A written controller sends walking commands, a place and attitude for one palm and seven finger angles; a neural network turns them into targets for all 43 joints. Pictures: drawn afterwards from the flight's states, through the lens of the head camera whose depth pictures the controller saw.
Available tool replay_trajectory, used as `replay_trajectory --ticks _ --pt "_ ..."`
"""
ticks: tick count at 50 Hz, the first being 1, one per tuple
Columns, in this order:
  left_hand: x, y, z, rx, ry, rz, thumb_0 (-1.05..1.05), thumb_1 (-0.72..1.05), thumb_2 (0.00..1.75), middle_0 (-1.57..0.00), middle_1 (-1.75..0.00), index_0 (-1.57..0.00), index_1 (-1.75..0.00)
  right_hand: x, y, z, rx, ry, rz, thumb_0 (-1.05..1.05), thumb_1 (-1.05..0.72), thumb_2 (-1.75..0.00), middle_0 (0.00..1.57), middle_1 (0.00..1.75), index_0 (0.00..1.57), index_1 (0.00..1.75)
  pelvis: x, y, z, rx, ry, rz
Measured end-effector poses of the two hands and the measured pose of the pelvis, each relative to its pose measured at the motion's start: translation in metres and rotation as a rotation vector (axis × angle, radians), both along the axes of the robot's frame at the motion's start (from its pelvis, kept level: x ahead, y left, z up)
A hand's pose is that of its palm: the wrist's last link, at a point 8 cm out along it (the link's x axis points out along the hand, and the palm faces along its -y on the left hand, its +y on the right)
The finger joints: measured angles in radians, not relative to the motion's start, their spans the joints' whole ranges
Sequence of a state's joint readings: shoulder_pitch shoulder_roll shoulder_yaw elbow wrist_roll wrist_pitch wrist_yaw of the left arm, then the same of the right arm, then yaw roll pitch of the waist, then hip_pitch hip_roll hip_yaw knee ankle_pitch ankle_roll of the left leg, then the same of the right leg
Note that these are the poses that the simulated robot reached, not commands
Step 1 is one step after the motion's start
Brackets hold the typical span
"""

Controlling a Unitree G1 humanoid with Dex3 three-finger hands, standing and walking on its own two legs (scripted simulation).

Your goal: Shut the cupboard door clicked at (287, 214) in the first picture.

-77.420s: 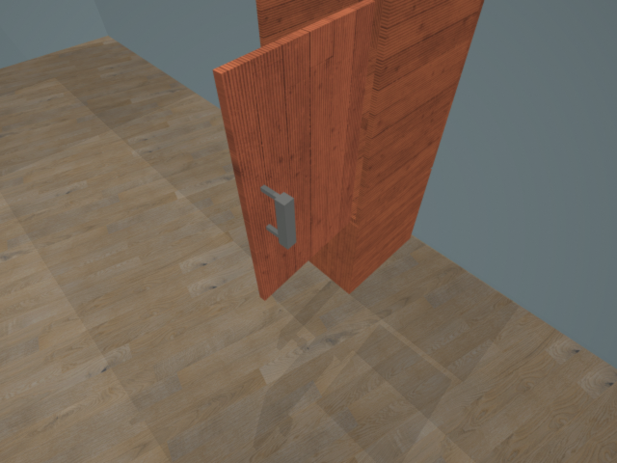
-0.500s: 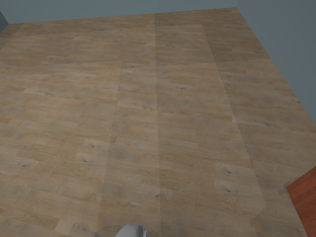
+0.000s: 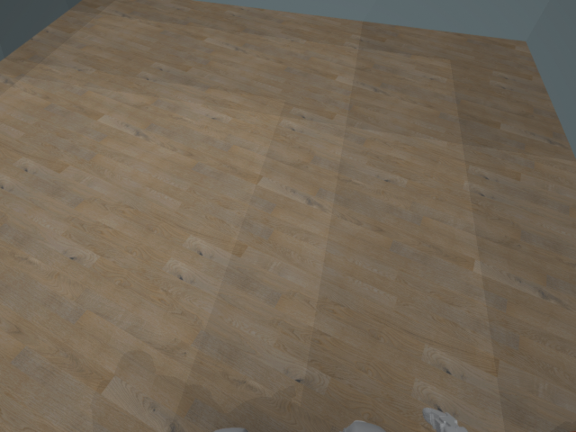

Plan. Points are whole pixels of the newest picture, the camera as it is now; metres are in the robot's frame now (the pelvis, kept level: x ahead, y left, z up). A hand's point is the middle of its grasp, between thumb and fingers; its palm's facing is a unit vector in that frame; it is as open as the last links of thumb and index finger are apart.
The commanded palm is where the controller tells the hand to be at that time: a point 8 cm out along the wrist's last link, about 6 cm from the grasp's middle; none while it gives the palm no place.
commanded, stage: turn to face it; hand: left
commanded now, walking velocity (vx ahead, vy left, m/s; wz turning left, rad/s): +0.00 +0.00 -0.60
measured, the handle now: out of the picture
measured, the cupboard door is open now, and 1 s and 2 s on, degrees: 6 6 6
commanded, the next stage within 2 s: none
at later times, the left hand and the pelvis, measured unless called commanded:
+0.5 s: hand (176, 420) +0.15 +0.19 -0.19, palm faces -0.20 -0.96 -0.19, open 7.4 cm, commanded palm none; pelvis +0.05 +0.01 +0.00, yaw -17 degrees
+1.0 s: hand (255, 337) +0.28 +0.08 -0.15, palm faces -0.56 -0.78 -0.27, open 7.4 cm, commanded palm none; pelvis +0.05 +0.00 -0.01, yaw -35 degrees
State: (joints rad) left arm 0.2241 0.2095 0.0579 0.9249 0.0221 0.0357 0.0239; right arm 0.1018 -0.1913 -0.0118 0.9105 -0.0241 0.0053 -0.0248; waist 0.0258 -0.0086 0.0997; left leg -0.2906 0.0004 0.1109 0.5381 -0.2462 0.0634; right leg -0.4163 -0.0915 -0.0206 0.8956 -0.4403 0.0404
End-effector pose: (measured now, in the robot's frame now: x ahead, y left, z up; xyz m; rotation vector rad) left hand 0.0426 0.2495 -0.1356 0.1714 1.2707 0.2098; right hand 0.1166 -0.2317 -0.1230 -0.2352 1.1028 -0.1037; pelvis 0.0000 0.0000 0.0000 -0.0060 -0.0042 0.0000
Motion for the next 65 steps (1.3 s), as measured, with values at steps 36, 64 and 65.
replay_trajectory --ticks 36,64,65 --pt "0.221 -0.022 0.01 -0.046 -0.089 -0.47 0.0 0.91 0.9 -0.2 -0.3 -0.2 -0.3 -0.117 0.012 0.018 -0.045 0.155 -0.517 0.01 -0.9 -0.9 0.2 0.3 0.2 0.3 0.059 0.025 0.011 -0.05 0.018 -0.429" --pt "0.246 -0.098 -0.01 -0.059 0.006 -0.783 0.0 0.9 0.89 -0.21 -0.3 -0.2 -0.3 -0.143 -0.009 0.008 -0.053 0.041 -0.83 0.01 -0.91 -0.9 0.2 0.3 0.2 0.3 0.081 0.015 -0.005 0.0 0.039 -0.764" --pt "0.251 -0.095 -0.014 -0.061 0.015 -0.786 0.0 0.9 0.89 -0.21 -0.3 -0.2 -0.3 -0.14 -0.006 0.008 -0.064 0.033 -0.836 0.01 -0.91 -0.9 0.2 0.3 0.2 0.3 0.084 0.018 -0.007 0.001 0.039 -0.775"
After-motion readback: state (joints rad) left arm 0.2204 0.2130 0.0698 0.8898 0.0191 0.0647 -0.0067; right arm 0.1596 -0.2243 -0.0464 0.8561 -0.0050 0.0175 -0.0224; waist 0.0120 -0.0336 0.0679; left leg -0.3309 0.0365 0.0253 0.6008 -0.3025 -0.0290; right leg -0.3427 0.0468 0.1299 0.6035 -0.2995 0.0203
